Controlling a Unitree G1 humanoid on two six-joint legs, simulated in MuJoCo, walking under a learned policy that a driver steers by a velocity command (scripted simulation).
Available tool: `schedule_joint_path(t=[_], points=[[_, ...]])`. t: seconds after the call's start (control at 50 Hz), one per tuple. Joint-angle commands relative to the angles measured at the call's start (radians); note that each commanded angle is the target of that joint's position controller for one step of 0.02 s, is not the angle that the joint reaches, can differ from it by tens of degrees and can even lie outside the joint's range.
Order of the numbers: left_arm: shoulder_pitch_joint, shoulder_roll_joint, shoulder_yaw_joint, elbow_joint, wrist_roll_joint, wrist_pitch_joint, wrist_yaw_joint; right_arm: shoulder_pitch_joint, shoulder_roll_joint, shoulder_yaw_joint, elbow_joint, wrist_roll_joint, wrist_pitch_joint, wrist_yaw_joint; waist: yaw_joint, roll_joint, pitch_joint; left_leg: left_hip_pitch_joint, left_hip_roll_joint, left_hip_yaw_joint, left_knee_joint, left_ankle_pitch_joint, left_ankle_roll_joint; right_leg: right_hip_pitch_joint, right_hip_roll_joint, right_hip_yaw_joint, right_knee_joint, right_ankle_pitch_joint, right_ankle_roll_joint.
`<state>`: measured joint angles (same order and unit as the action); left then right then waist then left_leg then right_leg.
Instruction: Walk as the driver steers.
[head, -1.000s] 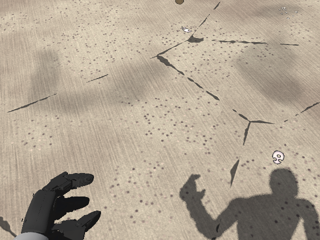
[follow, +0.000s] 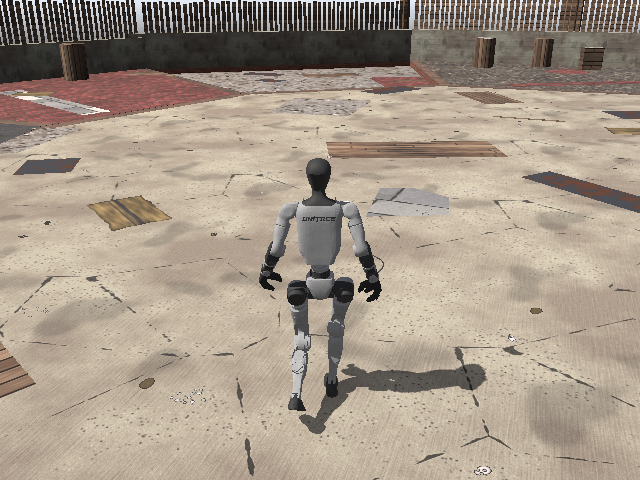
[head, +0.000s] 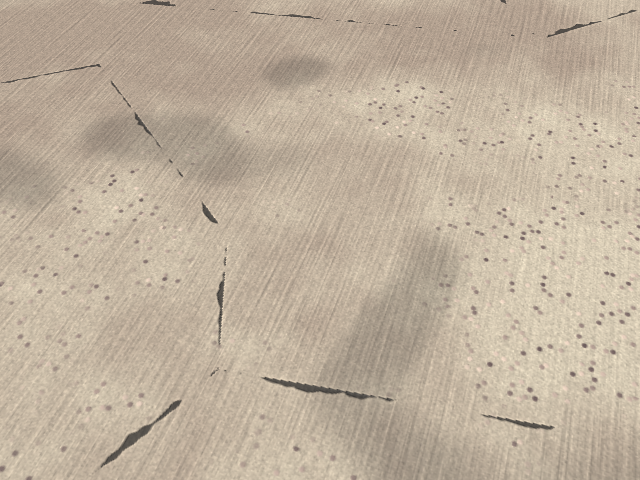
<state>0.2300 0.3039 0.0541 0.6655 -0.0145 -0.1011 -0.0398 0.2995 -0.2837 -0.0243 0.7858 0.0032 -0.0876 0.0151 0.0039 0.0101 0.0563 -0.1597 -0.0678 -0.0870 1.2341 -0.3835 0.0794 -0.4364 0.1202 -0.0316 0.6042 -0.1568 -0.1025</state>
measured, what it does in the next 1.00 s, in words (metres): walks ahead, turning right: left foot, then right foot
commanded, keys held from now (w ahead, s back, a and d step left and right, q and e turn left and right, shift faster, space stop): w+e+shift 0.52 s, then w+shift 0.14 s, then w+q+shift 0.34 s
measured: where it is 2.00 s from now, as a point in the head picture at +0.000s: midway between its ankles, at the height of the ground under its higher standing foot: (471, 109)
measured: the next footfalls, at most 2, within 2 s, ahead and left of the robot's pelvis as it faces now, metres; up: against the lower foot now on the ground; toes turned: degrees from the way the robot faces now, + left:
left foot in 0.36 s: +0.60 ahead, +0.06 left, +0.00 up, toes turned -26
right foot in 0.80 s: +0.82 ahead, -0.41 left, +0.00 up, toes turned -36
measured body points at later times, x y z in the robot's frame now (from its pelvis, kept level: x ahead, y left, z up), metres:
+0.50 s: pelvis +0.47 -0.03 +0.01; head +0.49 -0.06 +0.46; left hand +0.65 +0.20 -0.10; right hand +0.52 -0.35 -0.07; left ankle +0.56 +0.08 -0.72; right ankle +0.31 -0.07 -0.60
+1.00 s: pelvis +0.84 -0.30 +0.02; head +0.85 -0.31 +0.47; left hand +1.02 -0.08 -0.10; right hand +0.79 -0.59 -0.10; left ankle +0.89 -0.14 -0.61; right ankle +0.79 -0.39 -0.72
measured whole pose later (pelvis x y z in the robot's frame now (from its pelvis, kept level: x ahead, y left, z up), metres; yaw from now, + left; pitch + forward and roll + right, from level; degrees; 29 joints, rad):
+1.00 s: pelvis +0.84 -0.30 +0.02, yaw -27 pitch -1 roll -2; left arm 0.33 0.27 0.06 0.77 0.02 -0.09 -0.03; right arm 0.29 -0.30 -0.05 0.80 0.05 -0.06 0.00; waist 0.03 0.04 0.04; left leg -0.55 0.12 -0.06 1.29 -0.24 0.04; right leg -0.21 0.00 -0.16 0.49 -0.27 -0.03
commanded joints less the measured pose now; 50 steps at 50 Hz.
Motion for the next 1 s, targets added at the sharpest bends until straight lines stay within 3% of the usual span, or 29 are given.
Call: schedule_joint_path(t=[0.02, 0.04, 0.1, 0.16, 0.2, 0.3, 0.32, 0.34, 0.36, 0.38, 0.4, 0.42, 0.44, 0.46, 0.48, 0.52, 0.56, 0.64, 0.7, 0.76, 0.8, 0.82, 0.84, 0.86, 0.88, 0.9, 0.92, 0.94, 1.0], points=[[0.181, 0.118, 0.038, -0.021, 0.018, -0.01, -0.008, -0.171, -0.104, -0.01, -0.168, -0.009, -0.08, 0.002, 0.057, 0.072, -0.069, -0.56, 0.082, -0.071, 0.018, 0.086, 0.007, 0.52, -0.287, 0.682, -0.376, -0.237, -0.19], [0.156, 0.1, 0.03, -0.021, 0.021, -0.012, -0.007, -0.153, -0.093, -0.011, -0.169, -0.017, -0.079, 0.001, 0.011, 0.041, -0.055, -0.516, 0.101, -0.08, -0.045, 0.105, -0.004, 0.453, -0.244, 0.611, -0.39, -0.148, -0.194], [0.16, 0.075, 0.021, -0.001, -0.018, -0.007, 0.005, -0.15, -0.09, -0.014, -0.177, -0.027, -0.061, -0.008, -0.024, -0.005, 0.006, -0.52, 0.121, -0.048, -0.206, 0.099, -0.07, 0.336, -0.21, 0.529, -0.416, -0.035, -0.207], [0.194, 0.092, 0.025, 0.023, -0.018, 0.0, 0.034, -0.346, -0.05, 0.001, -0.25, -0.032, -0.066, -0.006, 0.034, -0.024, 0.084, -0.441, 0.084, 0.012, -0.484, 0.333, -0.116, 0.141, -0.146, 0.439, -0.452, 0.06, -0.17], [0.238, 0.097, 0.029, 0.052, -0.02, 0.008, 0.041, -0.426, -0.019, 0.005, -0.283, -0.034, -0.074, 0.004, 0.075, -0.049, 0.071, -0.29, 0.04, 0.038, -0.613, 0.525, -0.12, 0.044, -0.123, 0.418, -0.456, 0.08, -0.125], [0.294, 0.073, 0.032, 0.114, -0.04, 0.021, 0.049, -0.486, -0.094, -0.039, -0.33, 0.018, -0.081, -0.006, 0.074, -0.096, 0.023, -0.157, 0.01, -0.008, -0.809, 0.517, -0.105, 0.255, -0.143, 0.48, -0.329, 0.236, -0.055], [0.283, 0.088, 0.039, 0.116, -0.033, 0.028, 0.051, -0.438, -0.128, -0.058, -0.329, 0.022, -0.085, -0.013, 0.04, -0.124, -0.016, -0.093, -0.001, 0.001, -0.809, 0.458, -0.092, 0.302, -0.147, 0.489, -0.238, 0.418, -0.04], [0.245, 0.119, 0.048, 0.105, -0.021, 0.038, 0.048, -0.309, -0.165, -0.079, -0.316, 0.029, -0.087, -0.022, -0.048, -0.14, -0.113, 0.049, 0.014, 0.013, -0.799, 0.428, -0.072, 0.321, -0.131, 0.467, -0.073, 0.586, -0.015], [0.171, 0.122, 0.045, 0.066, 0.012, 0.048, 0.045, -0.04, -0.183, -0.09, -0.271, 0.038, -0.073, -0.036, -0.182, -0.165, -0.302, 0.355, 0.127, -0.057, -0.683, 0.329, -0.027, 0.216, -0.132, 0.446, 0.198, 0.58, 0.007], [0.299, -0.026, 0.007, 0.049, 0.013, 0.046, 0.041, 0.145, -0.241, -0.1, -0.229, 0.008, -0.06, -0.039, -0.14, 0.143, -0.52, 0.793, 0.403, -0.426, -0.661, 0.07, 0.118, -0.121, -0.013, 0.335, 0.609, -0.016, 0.05], [0.357, -0.032, -0.033, 0.016, -0.04, 0.045, 0.042, 0.167, -0.229, -0.096, -0.191, 0.018, -0.058, -0.011, -0.114, 0.447, -0.649, 0.877, 0.546, -0.842, -0.829, -0.308, 0.182, -0.306, -0.055, 0.268, 0.828, -0.384, 0.056], [0.24, 0.06, -0.01, 0.018, -0.057, 0.05, 0.055, 0.111, -0.127, -0.083, -0.214, 0.014, -0.045, -0.019, -0.152, 0.321, -0.453, 0.743, 0.461, -0.736, -0.889, -0.407, 0.127, -0.403, -0.126, 0.227, 0.853, -0.296, 0.053], [0.123, 0.105, 0.001, -0.003, -0.036, 0.049, 0.055, 0.058, -0.101, -0.074, -0.196, 0.005, -0.032, -0.027, -0.157, 0.167, -0.274, 0.569, 0.417, -0.542, -0.906, -0.218, 0.086, -0.425, -0.156, 0.176, 0.817, -0.227, 0.052], [0.03, 0.094, 0.003, -0.027, -0.009, 0.045, 0.049, 0.042, -0.102, -0.073, -0.169, -0.016, -0.024, -0.027, -0.144, 0.027, -0.15, 0.401, 0.386, -0.42, -0.932, -0.008, 0.076, -0.4, -0.187, 0.149, 0.788, -0.2, 0.049], [0.011, 0.069, 0.005, -0.046, -0.006, 0.048, 0.039, 0.016, -0.09, -0.067, -0.15, -0.033, -0.025, -0.027, -0.101, 0.024, -0.091, 0.279, 0.369, -0.337, -0.953, 0.109, 0.082, -0.359, -0.224, 0.153, 0.759, -0.177, 0.045], [0.016, 0.009, -0.004, -0.069, -0.033, 0.073, 0.027, -0.023, -0.037, -0.054, -0.116, -0.021, -0.032, -0.016, -0.047, 0.056, -0.033, 0.143, 0.345, -0.203, -1.0, 0.177, 0.082, -0.332, -0.278, 0.145, 0.744, -0.194, 0.037], [-0.002, -0.022, -0.018, -0.098, -0.032, 0.087, 0.023, -0.068, -0.035, -0.051, -0.089, 0.006, -0.036, -0.007, 0.002, 0.051, 0.021, 0.03, 0.354, -0.138, -1.064, 0.189, 0.096, -0.346, -0.308, 0.158, 0.691, -0.19, 0.047], [-0.08, 0.007, -0.028, -0.109, -0.004, 0.069, 0.006, -0.076, -0.119, -0.068, -0.062, -0.003, -0.051, -0.007, 0.017, -0.034, 0.082, -0.059, 0.265, 0.112, -1.161, 0.318, 0.072, -0.271, -0.258, 0.117, 0.413, 0.135, 0.055], [-0.253, 0.014, -0.036, -0.157, -0.006, 0.038, -0.021, 0.06, -0.174, -0.074, -0.006, 0.023, -0.044, -0.002, -0.036, -0.066, 0.15, -0.025, 0.294, 0.151, -1.235, 0.407, 0.082, -0.157, -0.211, 0.038, 0.142, 0.223, 0.024], [-0.252, 0.08, -0.007, -0.182, -0.003, 0.022, -0.028, 0.129, -0.253, -0.075, 0.033, 0.025, -0.017, -0.006, 0.027, 0.026, 0.06, 0.179, 0.347, 0.127, -1.063, 0.985, 0.072, -0.031, -0.126, -0.024, 0.04, 0.093, -0.006], [0.101, 0.179, 0.05, -0.105, -0.009, 0.04, 0.001, 0.1, -0.279, -0.065, 0.051, 0.009, 0.002, -0.014, 0.253, 0.11, -0.156, 0.071, 0.304, 0.151, -0.635, 1.197, 0.029, 0.44, -0.088, -0.031, 0.015, 0.049, -0.031], [0.287, 0.265, 0.074, -0.056, -0.003, 0.055, 0.029, 0.135, -0.179, -0.031, 0.025, -0.011, -0.006, -0.015, 0.285, 0.01, -0.323, -0.224, 0.228, 0.116, -0.258, 0.699, -0.012, 0.833, -0.289, 0.214, 0.104, -0.05, -0.034], [0.277, 0.334, 0.075, -0.054, 0.033, 0.036, 0.024, 0.31, -0.008, 0.014, 0.0, 0.029, -0.031, -0.004, 0.134, -0.299, -0.56, -0.452, 0.071, -0.028, 0.099, -0.098, -0.027, 1.003, -0.525, 0.748, -0.121, -0.542, -0.14], [0.29, 0.217, 0.053, -0.045, 0.032, 0.025, 0.018, 0.175, -0.127, -0.015, -0.002, 0.069, -0.043, -0.007, 0.19, -0.202, -0.497, -0.525, 0.097, -0.089, 0.192, -0.064, -0.015, 0.901, -0.498, 0.832, -0.289, -0.663, -0.1], [0.233, 0.168, 0.037, -0.022, 0.024, 0.015, 0.016, 0.053, -0.141, -0.028, -0.045, 0.089, -0.042, -0.014, 0.178, -0.16, -0.265, -0.644, 0.123, -0.052, 0.216, -0.005, -0.025, 0.76, -0.49, 0.686, -0.31, -0.547, -0.085], [0.173, 0.14, 0.031, -0.008, 0.023, 0.006, 0.013, 0.012, -0.114, -0.021, -0.053, 0.068, -0.038, -0.021, 0.133, -0.074, -0.158, -0.639, 0.173, -0.037, 0.175, 0.067, -0.03, 0.603, -0.472, 0.55, -0.316, -0.349, -0.081], [0.116, 0.099, 0.024, 0.003, 0.037, -0.002, 0.01, 0.02, -0.098, -0.026, -0.046, 0.043, -0.024, -0.022, 0.075, -0.062, -0.105, -0.585, 0.213, -0.032, 0.135, 0.131, -0.034, 0.467, -0.443, 0.43, -0.331, -0.241, -0.071], [0.077, 0.056, 0.017, 0.011, 0.05, -0.013, 0.008, 0.072, -0.073, -0.028, -0.03, 0.044, -0.001, -0.017, 0.022, -0.099, -0.106, -0.504, 0.247, -0.047, 0.123, 0.172, -0.036, 0.375, -0.427, 0.35, -0.351, -0.177, -0.065], [-0.013, 0.013, 0.017, 0.045, 0.024, -0.026, 0.007, 0.059, -0.019, -0.027, -0.027, 0.053, 0.061, -0.009, -0.035, -0.092, -0.006, -0.498, 0.284, -0.034, 0.06, 0.166, -0.043, 0.254, -0.405, 0.111, -0.445, -0.019, -0.037]])
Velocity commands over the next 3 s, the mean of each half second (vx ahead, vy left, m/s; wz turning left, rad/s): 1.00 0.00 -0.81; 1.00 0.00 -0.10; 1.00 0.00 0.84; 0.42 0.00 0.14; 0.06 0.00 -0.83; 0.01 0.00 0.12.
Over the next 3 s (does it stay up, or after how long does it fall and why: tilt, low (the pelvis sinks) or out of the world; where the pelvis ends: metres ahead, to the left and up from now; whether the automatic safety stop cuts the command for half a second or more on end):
stays up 1.62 -0.51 0.02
